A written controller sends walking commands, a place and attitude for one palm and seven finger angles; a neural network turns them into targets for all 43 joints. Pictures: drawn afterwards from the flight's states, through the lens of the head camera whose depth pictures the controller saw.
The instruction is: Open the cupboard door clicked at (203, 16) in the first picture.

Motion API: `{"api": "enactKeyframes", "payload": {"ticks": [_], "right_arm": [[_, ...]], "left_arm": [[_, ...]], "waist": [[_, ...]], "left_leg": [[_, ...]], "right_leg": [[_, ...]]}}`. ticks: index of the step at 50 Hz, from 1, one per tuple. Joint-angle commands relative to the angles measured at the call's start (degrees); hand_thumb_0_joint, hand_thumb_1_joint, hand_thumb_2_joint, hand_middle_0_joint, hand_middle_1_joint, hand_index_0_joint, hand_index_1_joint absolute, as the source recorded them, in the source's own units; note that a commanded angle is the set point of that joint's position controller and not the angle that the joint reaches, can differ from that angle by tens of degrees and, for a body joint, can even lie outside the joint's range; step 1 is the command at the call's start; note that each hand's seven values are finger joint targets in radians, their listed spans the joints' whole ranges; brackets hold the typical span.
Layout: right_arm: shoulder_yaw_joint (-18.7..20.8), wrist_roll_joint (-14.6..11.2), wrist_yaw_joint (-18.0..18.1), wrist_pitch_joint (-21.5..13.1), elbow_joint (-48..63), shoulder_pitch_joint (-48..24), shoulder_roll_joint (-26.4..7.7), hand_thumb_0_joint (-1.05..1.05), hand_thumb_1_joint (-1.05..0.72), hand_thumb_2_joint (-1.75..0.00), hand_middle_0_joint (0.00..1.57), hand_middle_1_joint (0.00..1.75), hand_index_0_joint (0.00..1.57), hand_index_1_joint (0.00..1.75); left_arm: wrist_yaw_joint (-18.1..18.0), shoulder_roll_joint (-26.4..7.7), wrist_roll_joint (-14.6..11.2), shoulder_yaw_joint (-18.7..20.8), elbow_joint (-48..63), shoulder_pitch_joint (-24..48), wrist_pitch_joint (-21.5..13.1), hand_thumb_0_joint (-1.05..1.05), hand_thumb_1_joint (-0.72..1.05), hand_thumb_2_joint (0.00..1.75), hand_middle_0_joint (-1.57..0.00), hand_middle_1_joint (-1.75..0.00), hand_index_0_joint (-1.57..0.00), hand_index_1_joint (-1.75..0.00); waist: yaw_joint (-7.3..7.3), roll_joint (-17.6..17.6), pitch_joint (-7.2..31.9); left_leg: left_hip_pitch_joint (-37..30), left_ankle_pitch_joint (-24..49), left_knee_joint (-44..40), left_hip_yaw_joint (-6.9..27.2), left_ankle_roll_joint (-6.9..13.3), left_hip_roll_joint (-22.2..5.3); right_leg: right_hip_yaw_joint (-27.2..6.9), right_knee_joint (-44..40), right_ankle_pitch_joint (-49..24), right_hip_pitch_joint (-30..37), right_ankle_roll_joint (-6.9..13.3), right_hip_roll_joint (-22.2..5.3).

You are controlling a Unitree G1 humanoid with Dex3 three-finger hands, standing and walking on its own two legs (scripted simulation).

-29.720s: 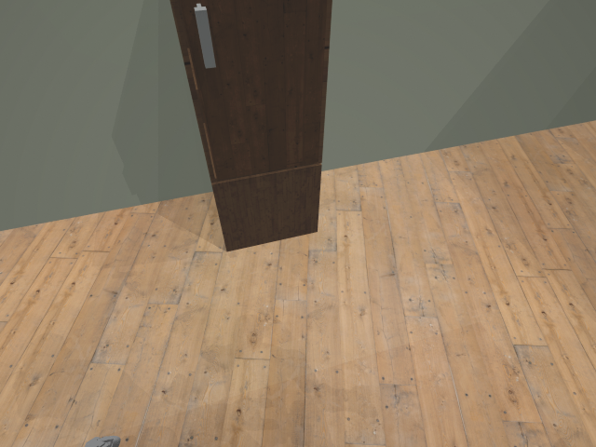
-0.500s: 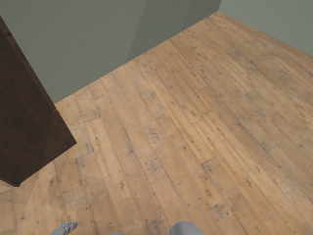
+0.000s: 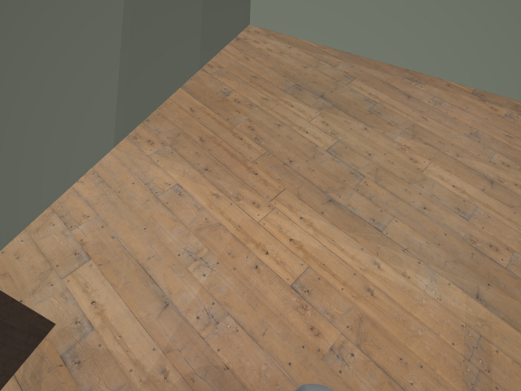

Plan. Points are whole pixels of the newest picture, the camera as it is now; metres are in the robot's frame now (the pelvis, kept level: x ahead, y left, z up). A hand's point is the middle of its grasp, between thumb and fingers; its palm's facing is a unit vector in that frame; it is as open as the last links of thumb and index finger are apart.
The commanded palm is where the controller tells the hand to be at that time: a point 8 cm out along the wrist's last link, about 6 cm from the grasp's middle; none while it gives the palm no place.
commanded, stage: walk to a spot facing it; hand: left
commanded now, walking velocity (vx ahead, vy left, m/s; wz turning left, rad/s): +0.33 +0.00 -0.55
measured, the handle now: out of the picture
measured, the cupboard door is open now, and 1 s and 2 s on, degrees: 42 42 42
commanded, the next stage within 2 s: turn to face it in 1.02 s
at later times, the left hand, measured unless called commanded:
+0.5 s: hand (209, 292) +0.31 +0.11 -0.16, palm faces -0.22 -0.96 -0.18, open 7.3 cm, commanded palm none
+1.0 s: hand (265, 201) +0.55 +0.01 -0.17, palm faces -0.34 -0.92 -0.19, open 7.3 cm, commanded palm none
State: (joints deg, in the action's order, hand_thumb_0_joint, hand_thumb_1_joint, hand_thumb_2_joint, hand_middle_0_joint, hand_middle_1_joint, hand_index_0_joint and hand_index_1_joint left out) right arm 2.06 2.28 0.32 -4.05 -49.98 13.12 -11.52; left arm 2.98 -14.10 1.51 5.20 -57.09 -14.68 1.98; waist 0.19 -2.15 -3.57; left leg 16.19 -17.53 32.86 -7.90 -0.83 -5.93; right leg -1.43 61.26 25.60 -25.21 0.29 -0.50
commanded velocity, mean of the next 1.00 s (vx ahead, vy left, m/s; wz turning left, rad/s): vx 0.35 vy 0.00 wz -0.34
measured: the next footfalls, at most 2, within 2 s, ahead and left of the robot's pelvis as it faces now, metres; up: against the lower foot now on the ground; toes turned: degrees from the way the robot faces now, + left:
right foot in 0.26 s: +0.20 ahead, -0.17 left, +0.00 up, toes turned -13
left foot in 0.56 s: +0.37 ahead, +0.07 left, +0.00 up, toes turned -7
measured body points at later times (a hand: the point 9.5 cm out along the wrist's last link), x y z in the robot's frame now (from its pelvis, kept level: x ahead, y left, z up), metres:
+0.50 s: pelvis +0.20 -0.05 +0.01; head +0.25 -0.05 +0.45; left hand +0.33 +0.17 -0.15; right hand +0.20 -0.31 -0.13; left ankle +0.29 +0.09 -0.71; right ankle +0.16 -0.16 -0.73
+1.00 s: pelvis +0.43 -0.14 +0.00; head +0.47 -0.15 +0.45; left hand +0.57 +0.06 -0.15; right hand +0.34 -0.37 -0.15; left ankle +0.45 +0.00 -0.68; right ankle +0.38 -0.24 -0.73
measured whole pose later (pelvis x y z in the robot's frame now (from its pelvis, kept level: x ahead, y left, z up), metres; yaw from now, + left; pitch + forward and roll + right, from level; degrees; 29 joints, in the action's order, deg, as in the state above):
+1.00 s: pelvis +0.43 -0.14 +0.00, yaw -22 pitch +1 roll +0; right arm 3.7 1.4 -0.8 0.1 -60.6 15.6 -11.9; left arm 0.5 -10.2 1.2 3.9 -57.9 -12.1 -3.4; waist 1.2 -0.1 -3.6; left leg 24.9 -25.2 55.7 -5.3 -3.4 -7.7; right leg 5.3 30.2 17.0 -14.4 1.0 -1.3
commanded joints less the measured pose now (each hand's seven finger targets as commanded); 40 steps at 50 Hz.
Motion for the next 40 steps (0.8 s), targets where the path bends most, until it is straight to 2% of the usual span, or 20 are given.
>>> {"api": "enactKeyframes", "payload": {"ticks": [1, 3, 7, 9, 10, 11, 12, 13, 14, 18, 25, 26, 27, 28, 29, 30, 32, 35, 38, 40], "right_arm": [[1.98, -0.10, 1.40, -0.94, -2.55, 11.01, -9.21, 0.00, -0.90, -0.90, 0.20, 0.30, 0.20, 0.30], [2.01, -0.16, 1.24, -0.87, -3.61, 12.03, -9.43, 0.00, -0.90, -0.90, 0.20, 0.30, 0.20, 0.30], [2.10, 0.17, 0.72, -0.02, -4.30, 11.78, -9.82, 0.00, -0.90, -0.90, 0.20, 0.30, 0.20, 0.30], [2.15, 0.22, 0.51, 0.40, -4.39, 10.76, -10.06, 0.00, -0.90, -0.90, 0.20, 0.30, 0.20, 0.30], [2.03, -0.03, 0.53, 0.56, -4.26, 8.98, -10.32, 0.00, -0.90, -0.90, 0.20, 0.30, 0.20, 0.30], [1.64, -0.92, 0.10, 0.46, -3.33, 7.01, -9.12, 0.00, -0.90, -0.90, 0.20, 0.30, 0.20, 0.30], [0.63, -2.25, -0.41, 0.24, 0.07, 4.43, -4.80, 0.00, -0.90, -0.90, 0.20, 0.30, 0.20, 0.30], [1.31, -1.82, -0.12, 0.42, 1.26, -0.10, -6.57, 0.00, -0.90, -0.90, 0.20, 0.30, 0.20, 0.30], [1.69, -1.86, -0.13, 0.61, 1.31, -0.20, -6.44, 0.00, -0.90, -0.90, 0.20, 0.30, 0.20, 0.30], [1.72, -0.69, -0.48, 2.35, -3.24, 4.42, -4.23, 0.00, -0.90, -0.90, 0.20, 0.30, 0.20, 0.30], [1.89, -0.70, -0.99, 0.77, -3.56, 6.48, -4.08, 0.00, -0.90, -0.90, 0.20, 0.30, 0.20, 0.30], [2.46, -0.65, -0.43, 0.28, -4.77, 9.90, -6.30, 0.00, -0.90, -0.90, 0.20, 0.30, 0.20, 0.30], [3.77, 0.26, 0.18, -0.28, -6.16, 16.48, -12.04, 0.00, -0.90, -0.90, 0.20, 0.30, 0.20, 0.30], [4.18, 0.85, 0.79, -0.16, -6.76, 21.54, -15.43, 0.00, -0.90, -0.90, 0.20, 0.30, 0.20, 0.30], [4.00, 0.55, 0.59, 0.11, -6.05, 20.08, -14.49, 0.00, -0.90, -0.90, 0.20, 0.30, 0.20, 0.30], [3.58, 0.64, 0.62, -0.25, -5.78, 17.44, -12.12, 0.00, -0.90, -0.90, 0.20, 0.30, 0.20, 0.30], [2.42, 0.33, 0.82, -0.93, -5.15, 11.55, -8.34, 0.00, -0.90, -0.90, 0.20, 0.30, 0.20, 0.30], [2.61, 0.23, 0.75, -1.00, -6.07, 10.12, -8.38, 0.00, -0.90, -0.90, 0.20, 0.30, 0.20, 0.30], [2.89, 0.07, 0.24, 0.00, -6.82, 9.93, -9.06, 0.00, -0.90, -0.90, 0.20, 0.30, 0.20, 0.30], [2.62, -0.14, 0.01, 0.71, -6.62, 7.11, -8.86, 0.00, -0.90, -0.90, 0.20, 0.30, 0.20, 0.30]], "left_arm": [[1.49, -0.43, 0.25, -0.27, 9.36, 10.21, -2.65, 0.00, 0.90, 0.90, -0.20, -0.30, -0.20, -0.30], [1.58, 0.31, -0.05, -0.80, 9.28, 10.73, -2.30, 0.00, 0.90, 0.90, -0.20, -0.30, -0.20, -0.30], [1.45, -0.61, 0.08, -0.60, 9.82, 13.51, -1.80, 0.00, 0.90, 0.90, -0.20, -0.30, -0.20, -0.30], [1.22, -2.04, 0.18, -0.21, 9.32, 10.97, -2.18, 0.00, 0.90, 0.90, -0.20, -0.30, -0.20, -0.30], [0.94, -3.27, 0.26, 0.38, 7.20, 4.75, -2.47, 0.00, 0.90, 0.90, -0.20, -0.30, -0.20, -0.30], [0.31, -7.46, 0.50, 1.51, 3.83, -6.07, -3.32, 0.00, 0.90, 0.90, -0.20, -0.30, -0.20, -0.30], [-0.95, -15.77, 0.37, 3.86, 1.59, -15.79, -3.99, 0.00, 0.90, 0.90, -0.20, -0.30, -0.20, -0.30], [-1.71, -17.33, -1.28, 3.77, 1.36, -13.81, -3.48, 0.00, 0.90, 0.90, -0.20, -0.30, -0.20, -0.30], [-2.44, -15.22, -1.24, 3.11, 3.47, -7.15, -3.01, 0.00, 0.90, 0.90, -0.20, -0.30, -0.20, -0.30], [-2.99, -7.16, -0.02, 0.96, 6.22, 4.74, -4.56, 0.00, 0.90, 0.90, -0.20, -0.30, -0.20, -0.30], [-1.75, -7.01, -0.45, 1.41, 3.57, 3.79, -4.68, 0.00, 0.90, 0.90, -0.20, -0.30, -0.20, -0.30], [-1.60, -5.13, -0.50, 0.97, 3.93, 4.04, -4.55, 0.00, 0.90, 0.90, -0.20, -0.30, -0.20, -0.30], [-1.23, -1.52, -0.69, 0.26, 4.95, 3.63, -4.61, 0.00, 0.90, 0.90, -0.20, -0.30, -0.20, -0.30], [-1.09, -0.32, -0.86, -0.36, 7.11, 5.32, -5.16, 0.00, 0.90, 0.90, -0.20, -0.30, -0.20, -0.30], [-1.18, -1.62, -0.13, -0.26, 8.14, 9.11, -5.47, 0.00, 0.90, 0.90, -0.20, -0.30, -0.20, -0.30], [-1.07, -1.32, 0.27, 0.00, 7.86, 11.18, -5.48, 0.00, 0.90, 0.90, -0.20, -0.30, -0.20, -0.30], [-0.16, -0.32, 0.28, -0.11, 6.60, 9.54, -4.83, 0.00, 0.90, 0.90, -0.20, -0.30, -0.20, -0.30], [0.50, 1.63, -0.08, -0.97, 5.69, 7.91, -4.02, 0.00, 0.90, 0.90, -0.20, -0.30, -0.20, -0.30], [0.56, 1.27, 0.15, -0.82, 4.34, 6.80, -3.91, 0.00, 0.90, 0.90, -0.20, -0.30, -0.20, -0.30], [0.18, -1.46, 0.30, 0.30, 1.79, -1.17, -4.06, 0.00, 0.90, 0.90, -0.20, -0.30, -0.20, -0.30]], "waist": [[2.81, 12.78, 1.29], [2.67, 12.91, 3.58], [2.47, 11.74, -0.91], [0.32, 10.84, 0.36], [-3.38, 8.78, 3.04], [-8.49, 0.12, 8.28], [-12.06, -18.49, 13.65], [-10.96, -12.19, 9.13], [-7.41, -6.05, 4.77], [0.98, -7.09, 3.10], [3.07, -0.66, 2.43], [4.78, 3.85, 3.15], [7.58, 16.89, 6.03], [9.28, 21.10, 7.68], [8.76, 12.95, 3.46], [7.45, 12.47, 0.39], [3.48, 10.90, -1.68], [2.21, 13.26, 3.86], [1.77, 10.66, 2.80], [-2.92, 6.14, 4.12]], "left_leg": [[-16.13, 16.99, -18.13, 7.63, 5.17, -13.65], [-15.42, 19.78, -17.30, 1.61, 4.65, -12.79], [-8.85, 11.14, -19.19, -0.77, 4.76, -14.59], [-8.30, 13.95, -13.85, -2.28, 3.86, -14.36], [-4.80, 19.83, -4.39, -4.36, 2.72, -12.44], [5.25, 21.00, 11.65, -8.16, 0.41, -8.54], [24.38, -14.66, 34.57, -8.46, -2.82, 1.65], [30.26, -19.01, 42.94, 3.75, -2.07, -0.13], [30.34, -14.13, 44.48, 5.72, -2.06, -2.91], [14.11, -4.02, 26.87, 5.40, -3.12, -4.27], [-6.44, 6.48, -2.49, -0.19, -2.75, 1.75], [-13.57, 2.28, -5.87, 3.18, -1.57, -0.65], [-21.36, -7.04, -13.02, 20.66, 3.17, -12.26], [-24.70, -12.53, -20.90, 35.70, 10.11, -24.09], [-18.67, -14.21, -21.32, 36.90, 12.30, -25.53], [-14.50, -10.60, -21.88, 33.45, 11.27, -23.27], [-10.93, 2.12, -21.60, 19.80, 7.59, -18.06], [-11.66, 16.13, -17.88, 2.70, 4.81, -12.46], [-6.67, 8.33, -16.33, 0.88, 4.50, -12.08], [-0.60, 5.27, -6.64, -1.86, 2.27, -9.43]], "right_leg": [[3.05, -0.24, -7.55, -16.58, -1.01, -4.91], [5.44, -8.64, -9.07, -10.90, -0.59, -4.27], [8.81, -18.40, -9.92, -2.40, 0.52, -2.60], [9.90, -23.55, -8.81, 5.14, 1.70, -1.02], [10.65, -27.40, -10.35, 15.55, 2.93, 0.75], [4.34, -31.45, -6.27, 33.19, 5.98, -2.49], [-27.02, -41.66, -3.63, 44.83, 13.53, -21.68], [-33.71, -48.11, -1.23, 38.38, 16.02, -25.31], [-32.80, -49.72, 10.45, 30.04, 17.11, -24.97], [-10.57, -48.94, -8.26, 10.21, 11.22, -14.58], [-7.64, -42.79, -0.98, 4.25, 7.99, -8.09], [-6.13, -35.75, -1.52, -0.28, 6.34, -5.59], [-0.06, -18.50, 0.29, -9.12, 3.25, 0.90], [3.35, -1.77, 7.80, -16.44, 1.64, 3.24], [-0.39, 5.10, 5.97, -18.91, 2.34, -1.44], [-0.57, 10.00, 1.54, -21.03, 1.65, -2.99], [-0.16, 5.54, -5.07, -18.35, 0.49, -6.08], [5.15, -13.50, -6.64, -6.33, 0.00, -5.12], [10.37, -22.99, -10.06, 4.56, 0.40, -1.39], [10.54, -29.62, -12.02, 17.97, 1.81, 0.44]]}}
